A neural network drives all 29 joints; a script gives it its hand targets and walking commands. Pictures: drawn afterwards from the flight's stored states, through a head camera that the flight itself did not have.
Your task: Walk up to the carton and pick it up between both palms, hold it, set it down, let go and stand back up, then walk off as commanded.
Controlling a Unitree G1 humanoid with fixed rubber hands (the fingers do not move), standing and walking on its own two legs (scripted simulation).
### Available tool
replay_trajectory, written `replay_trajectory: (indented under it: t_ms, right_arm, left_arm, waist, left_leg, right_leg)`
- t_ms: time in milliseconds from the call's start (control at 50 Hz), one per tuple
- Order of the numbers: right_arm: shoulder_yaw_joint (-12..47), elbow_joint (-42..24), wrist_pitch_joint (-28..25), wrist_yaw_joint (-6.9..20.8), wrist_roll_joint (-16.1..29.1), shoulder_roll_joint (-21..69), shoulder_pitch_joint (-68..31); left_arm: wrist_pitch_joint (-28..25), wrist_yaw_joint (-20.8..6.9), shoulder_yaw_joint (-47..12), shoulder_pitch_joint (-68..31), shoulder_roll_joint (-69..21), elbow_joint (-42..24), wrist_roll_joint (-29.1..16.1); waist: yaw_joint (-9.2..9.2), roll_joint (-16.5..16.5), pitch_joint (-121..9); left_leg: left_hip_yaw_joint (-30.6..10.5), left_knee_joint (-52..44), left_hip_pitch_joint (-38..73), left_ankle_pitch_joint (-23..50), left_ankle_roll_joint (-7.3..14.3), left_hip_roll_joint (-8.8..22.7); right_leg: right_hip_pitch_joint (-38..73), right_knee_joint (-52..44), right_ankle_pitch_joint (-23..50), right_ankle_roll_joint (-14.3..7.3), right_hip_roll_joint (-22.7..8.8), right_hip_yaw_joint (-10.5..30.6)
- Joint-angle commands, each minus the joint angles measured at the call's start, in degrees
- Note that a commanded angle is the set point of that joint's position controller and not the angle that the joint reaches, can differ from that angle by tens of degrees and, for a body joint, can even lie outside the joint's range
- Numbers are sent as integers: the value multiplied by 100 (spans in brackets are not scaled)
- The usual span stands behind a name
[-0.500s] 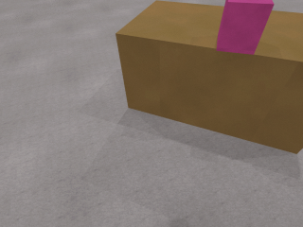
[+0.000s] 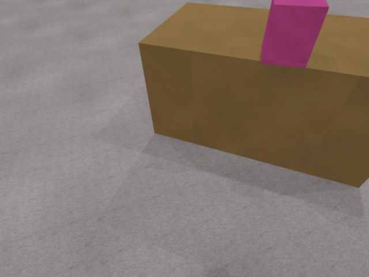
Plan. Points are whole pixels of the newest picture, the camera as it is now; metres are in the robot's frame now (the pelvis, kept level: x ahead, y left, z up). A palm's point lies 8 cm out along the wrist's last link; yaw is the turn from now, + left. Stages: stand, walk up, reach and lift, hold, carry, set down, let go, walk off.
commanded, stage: stand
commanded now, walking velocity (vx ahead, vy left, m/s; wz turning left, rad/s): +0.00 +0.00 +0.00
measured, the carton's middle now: (289, 29) +1.12 -0.47 +0.06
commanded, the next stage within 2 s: none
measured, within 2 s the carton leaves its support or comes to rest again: neither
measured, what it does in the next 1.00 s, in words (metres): stands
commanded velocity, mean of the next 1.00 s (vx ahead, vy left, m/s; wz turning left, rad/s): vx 0.00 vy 0.00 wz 0.00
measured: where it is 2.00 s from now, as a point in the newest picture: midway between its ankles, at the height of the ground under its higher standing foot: outside the picture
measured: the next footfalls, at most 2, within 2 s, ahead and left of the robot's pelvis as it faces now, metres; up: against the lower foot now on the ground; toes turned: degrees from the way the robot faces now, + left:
none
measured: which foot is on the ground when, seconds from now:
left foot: down 0.00-1.00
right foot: down 0.00-1.00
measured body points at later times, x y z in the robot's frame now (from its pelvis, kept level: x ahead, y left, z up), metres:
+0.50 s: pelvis +0.01 +0.00 +0.00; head +0.01 +0.00 +0.45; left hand +0.10 +0.31 -0.12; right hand +0.09 -0.31 -0.13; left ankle +0.00 +0.14 -0.75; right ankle +0.01 -0.12 -0.75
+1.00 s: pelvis +0.01 +0.00 +0.00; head +0.02 +0.00 +0.45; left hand +0.10 +0.31 -0.12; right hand +0.09 -0.31 -0.13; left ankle +0.00 +0.14 -0.75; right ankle +0.01 -0.12 -0.75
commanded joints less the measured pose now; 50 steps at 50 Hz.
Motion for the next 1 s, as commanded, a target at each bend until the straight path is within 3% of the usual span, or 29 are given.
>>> replay_trajectory:
  t_ms: [0, 980]
  right_arm:
    - [-203, -342, -101, -64, 4, -1100, -314]
    - [-244, -333, -70, -84, -8, -1134, -274]
  left_arm:
    - [-116, 63, 230, -238, 1220, -339, 4]
    - [-99, 87, 265, -216, 1224, -303, -1]
  waist:
    - [22, -14, -358]
    - [-23, -22, -373]
  left_leg:
    - [-491, -319, 45, 351, 312, 561]
    - [-397, -388, 252, 716, 293, 624]
  right_leg:
    - [-24, -397, 615, -154, -769, 577]
    - [91, -428, 1114, -133, -794, 571]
